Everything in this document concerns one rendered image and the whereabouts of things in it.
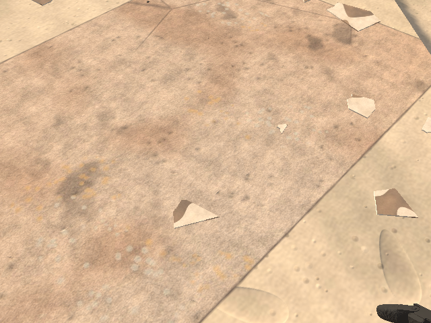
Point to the right robot hand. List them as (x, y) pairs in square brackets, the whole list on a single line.
[(399, 313)]

